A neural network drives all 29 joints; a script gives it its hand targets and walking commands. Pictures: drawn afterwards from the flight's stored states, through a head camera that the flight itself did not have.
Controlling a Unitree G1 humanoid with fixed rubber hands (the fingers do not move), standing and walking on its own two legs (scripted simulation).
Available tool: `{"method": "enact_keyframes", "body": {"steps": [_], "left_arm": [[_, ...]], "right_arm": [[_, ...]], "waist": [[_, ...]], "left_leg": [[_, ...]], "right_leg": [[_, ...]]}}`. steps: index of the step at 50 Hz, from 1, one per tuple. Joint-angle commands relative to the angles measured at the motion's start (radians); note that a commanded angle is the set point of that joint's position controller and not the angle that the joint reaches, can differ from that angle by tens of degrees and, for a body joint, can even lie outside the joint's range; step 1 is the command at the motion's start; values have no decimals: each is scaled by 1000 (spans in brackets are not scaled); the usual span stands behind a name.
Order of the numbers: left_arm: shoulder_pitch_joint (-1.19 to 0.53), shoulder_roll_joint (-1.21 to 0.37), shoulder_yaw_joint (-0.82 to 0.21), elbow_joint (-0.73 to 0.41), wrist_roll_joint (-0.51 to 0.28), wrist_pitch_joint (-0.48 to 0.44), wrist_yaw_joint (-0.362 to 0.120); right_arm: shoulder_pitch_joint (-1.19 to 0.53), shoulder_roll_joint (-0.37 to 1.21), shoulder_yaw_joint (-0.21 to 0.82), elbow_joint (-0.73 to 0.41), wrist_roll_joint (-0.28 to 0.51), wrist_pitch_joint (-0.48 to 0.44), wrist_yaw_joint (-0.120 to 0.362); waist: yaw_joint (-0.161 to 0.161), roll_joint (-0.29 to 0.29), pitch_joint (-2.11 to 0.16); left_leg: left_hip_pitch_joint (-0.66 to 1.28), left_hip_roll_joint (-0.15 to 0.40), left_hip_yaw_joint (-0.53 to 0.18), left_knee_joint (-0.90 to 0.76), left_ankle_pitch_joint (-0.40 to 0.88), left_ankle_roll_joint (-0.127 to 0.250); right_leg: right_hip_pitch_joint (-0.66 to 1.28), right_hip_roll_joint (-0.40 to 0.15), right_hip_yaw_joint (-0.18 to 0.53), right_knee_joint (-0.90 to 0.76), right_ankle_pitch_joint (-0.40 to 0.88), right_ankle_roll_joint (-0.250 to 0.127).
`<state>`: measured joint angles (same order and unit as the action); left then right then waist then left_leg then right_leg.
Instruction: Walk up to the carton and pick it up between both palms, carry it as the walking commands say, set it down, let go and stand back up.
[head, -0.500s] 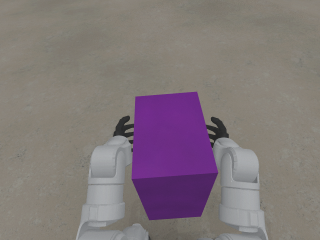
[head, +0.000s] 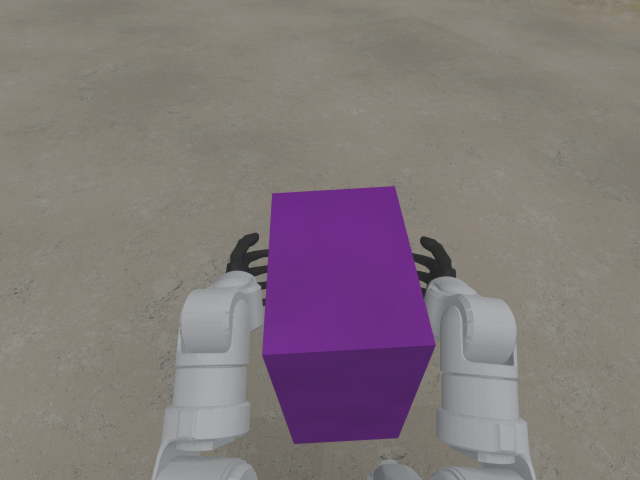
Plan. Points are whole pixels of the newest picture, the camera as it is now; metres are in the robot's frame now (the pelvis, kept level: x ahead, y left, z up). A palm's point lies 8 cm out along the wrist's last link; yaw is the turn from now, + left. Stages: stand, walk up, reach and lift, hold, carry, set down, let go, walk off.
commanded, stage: carry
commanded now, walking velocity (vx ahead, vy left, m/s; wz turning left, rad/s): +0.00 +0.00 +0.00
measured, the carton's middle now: (340, 325) +0.29 -0.01 +0.06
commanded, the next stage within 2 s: none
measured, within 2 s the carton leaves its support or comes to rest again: neither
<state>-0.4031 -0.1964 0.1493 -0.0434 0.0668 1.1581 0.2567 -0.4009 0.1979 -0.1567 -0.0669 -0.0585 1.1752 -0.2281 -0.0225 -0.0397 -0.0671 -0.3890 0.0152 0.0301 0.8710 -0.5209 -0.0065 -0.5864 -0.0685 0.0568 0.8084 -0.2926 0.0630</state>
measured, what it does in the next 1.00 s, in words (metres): steps on the spot: right foot, then right foot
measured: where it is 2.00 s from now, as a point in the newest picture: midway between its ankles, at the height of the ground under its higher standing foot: outside the picture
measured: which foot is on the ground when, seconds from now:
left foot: down 0.00-0.94, up 0.96-1.00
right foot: up 0.00-0.12, down 0.14-0.74, up 0.76-0.90, down 0.92-1.00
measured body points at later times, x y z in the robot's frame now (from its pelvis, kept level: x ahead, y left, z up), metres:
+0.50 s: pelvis -0.05 -0.01 +0.02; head -0.08 -0.02 +0.47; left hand +0.26 +0.10 +0.11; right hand +0.26 -0.14 +0.11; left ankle +0.02 +0.11 -0.69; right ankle +0.07 -0.16 -0.69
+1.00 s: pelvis -0.10 +0.01 +0.02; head -0.07 -0.01 +0.47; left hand +0.24 +0.12 +0.10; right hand +0.23 -0.12 +0.09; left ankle +0.00 +0.12 -0.68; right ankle -0.06 -0.13 -0.69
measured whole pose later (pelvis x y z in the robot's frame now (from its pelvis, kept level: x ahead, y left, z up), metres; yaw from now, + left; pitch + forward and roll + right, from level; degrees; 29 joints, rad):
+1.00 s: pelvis -0.10 +0.01 +0.02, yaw -1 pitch +2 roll +2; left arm -0.41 -0.20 0.16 -0.09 0.05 1.11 0.25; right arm -0.41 0.20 -0.15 -0.12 -0.05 1.14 -0.24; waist -0.01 0.02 0.03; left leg -0.55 0.01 0.11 0.78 -0.35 0.01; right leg -0.46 -0.05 0.04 0.78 -0.34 0.04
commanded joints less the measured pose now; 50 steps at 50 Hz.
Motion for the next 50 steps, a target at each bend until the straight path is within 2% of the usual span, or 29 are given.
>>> {"method": "enact_keyframes", "body": {"steps": [1,3,6,8,10,13,15,17,18,21,23,26,27,30,32,33,34,35,36,38,41,43,44,45,46,47,48,49,50], "left_arm": [[-535,-930,-506,-170,-255,-30,-113],[-587,-964,-547,-184,-285,-41,-127],[-575,-954,-519,-192,-285,-44,-129],[-536,-916,-489,-148,-264,-43,-124],[-535,-920,-486,-155,-261,-44,-119],[-518,-950,-458,-112,-253,-44,-125],[-514,-925,-436,-114,-236,-47,-124],[-512,-947,-459,-119,-248,-52,-120],[-555,-958,-478,-142,-256,-52,-122],[-538,-951,-475,-148,-247,-53,-117],[-488,-934,-454,-129,-246,-48,-115],[-560,-908,-452,-202,-265,-56,-118],[-500,-902,-443,-203,-261,-49,-112],[-523,-916,-457,-231,-259,-52,-104],[-487,-905,-468,-218,-249,-47,-99],[-473,-927,-487,-183,-242,-43,-101],[-498,-914,-486,-222,-242,-47,-101],[-542,-915,-497,-237,-238,-52,-95],[-539,-947,-536,-263,-262,-57,-105],[-568,-954,-575,-268,-279,-51,-107],[-525,-940,-510,-271,-299,-55,-120],[-592,-932,-533,-324,-321,-58,-113],[-508,-916,-521,-294,-299,-54,-110],[-509,-903,-495,-300,-308,-65,-120],[-458,-903,-497,-254,-303,-58,-123],[-423,-927,-509,-276,-302,-69,-121],[-447,-953,-488,-302,-298,-77,-115],[-459,-926,-475,-295,-294,-80,-118],[-448,-925,-467,-302,-274,-78,-114]], "right_arm": [[-496,947,479,-82,261,-48,111],[-493,964,449,-76,253,-70,115],[-522,965,454,-94,256,-77,107],[-445,931,430,-35,218,-67,95],[-460,957,452,-39,230,-59,98],[-605,936,492,-163,250,-74,99],[-568,947,497,-100,234,-63,98],[-534,952,477,-89,223,-68,97],[-577,941,472,-122,227,-77,100],[-534,966,485,-70,237,-70,101],[-521,944,486,-98,235,-69,93],[-574,956,523,-162,273,-65,88],[-599,919,531,-223,306,-66,79],[-535,967,542,-166,302,-54,79],[-505,947,516,-137,290,-48,82],[-535,936,514,-170,284,-58,87],[-537,958,518,-152,287,-54,93],[-553,970,527,-151,294,-57,96],[-521,966,513,-207,289,-73,102],[-445,976,490,-148,257,-65,102],[-476,967,522,-215,272,-69,96],[-499,963,512,-216,284,-77,86],[-427,961,520,-195,278,-71,79],[-424,958,524,-180,269,-75,77],[-448,931,530,-245,267,-82,70],[-485,927,548,-298,293,-87,70],[-545,961,581,-300,322,-82,73],[-506,976,578,-247,317,-81,75],[-473,1000,595,-206,318,-72,81]], "waist": [[26,222,-253],[35,284,-301],[60,242,-381],[56,94,-386],[46,-31,-372],[50,-26,-308],[56,-55,-303],[46,-5,-300],[52,102,-300],[58,181,-318],[67,131,-292],[47,-311,-315],[43,-313,-338],[18,-245,-371],[14,-164,-420],[11,-13,-369],[14,77,-316],[6,232,-282],[4,364,-328],[13,352,-285],[39,219,-354],[34,204,-426],[41,130,-463],[49,-43,-471],[34,-265,-453],[45,-366,-471],[42,-357,-416],[41,-275,-428],[37,-273,-412]], "left_leg": [[-44,310,-348,-536,188,129],[-25,251,-182,-462,251,80],[12,183,-123,-409,163,61],[12,111,-75,-330,236,23],[43,86,-66,-334,167,20],[-2,98,-91,-399,27,22],[-18,109,-101,-406,1,19],[-7,70,-58,-390,-15,13],[-27,104,-108,-456,-59,25],[-161,190,-168,-571,-155,33],[-154,154,-89,-420,-47,10],[-101,4,23,-64,64,-26],[-91,-2,10,-17,58,-36],[6,12,22,-149,81,-12],[127,-2,46,-205,141,0],[114,14,-11,-327,119,18],[68,81,-95,-436,40,30],[5,251,-297,-603,-28,87],[-54,336,-295,-651,-71,150],[-114,324,-224,-671,-38,144],[40,258,-86,-447,467,72],[123,210,-60,-328,604,62],[62,181,-50,-283,575,45],[-44,128,-30,-201,534,-1],[-232,39,10,-96,237,-50],[-277,-3,31,57,-18,-66],[-264,-3,-50,190,-17,-59],[-249,14,-55,218,10,-65],[-225,-11,-43,221,22,-50]], "right_leg": [[96,17,-71,134,-78,13],[202,19,-107,-12,-5,-7],[289,20,-71,-201,90,-45],[330,-68,34,-275,231,-56],[257,-79,69,-331,117,-54],[165,-16,8,-311,-71,-46],[153,-15,32,-337,-112,-60],[135,-3,17,-335,-165,-63],[141,12,-14,-272,-101,-54],[273,43,-94,-89,5,-52],[278,-28,-14,-210,16,-25],[231,-247,327,-546,-189,-84],[216,-287,350,-543,-187,-116],[218,-240,226,-467,14,-101],[118,-194,139,-458,-125,-47],[66,-127,63,-358,-162,-15],[30,-56,-14,-267,-168,9],[39,46,-151,20,-136,35],[87,55,-175,235,-192,16],[93,58,-160,382,-206,1],[146,-6,-105,52,-139,-51],[230,13,-105,-173,-19,-38],[337,-33,-49,-274,77,-38],[477,-140,98,-348,265,-59],[549,-366,358,-351,586,-119],[579,-421,397,-328,758,-216],[495,-388,354,-321,786,-237],[460,-383,306,-347,669,-238],[428,-358,303,-351,637,-223]]}}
